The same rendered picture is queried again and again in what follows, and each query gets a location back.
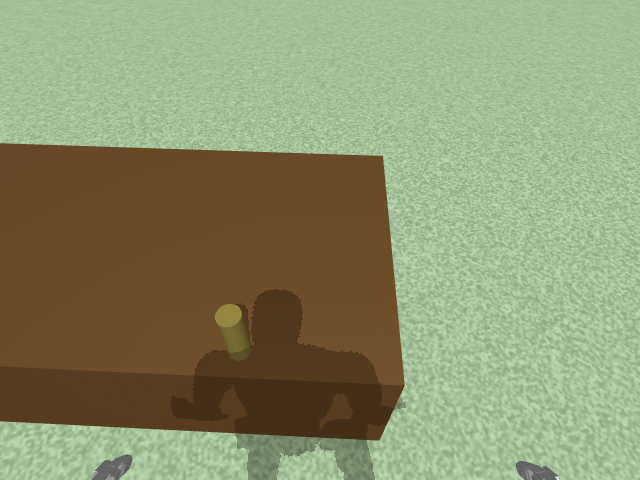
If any right robot hand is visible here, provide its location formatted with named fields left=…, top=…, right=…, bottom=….
left=516, top=461, right=559, bottom=480

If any left robot hand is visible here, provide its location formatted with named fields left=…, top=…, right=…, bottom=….
left=92, top=455, right=132, bottom=480

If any can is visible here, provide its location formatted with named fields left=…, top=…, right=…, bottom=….
left=215, top=304, right=252, bottom=361

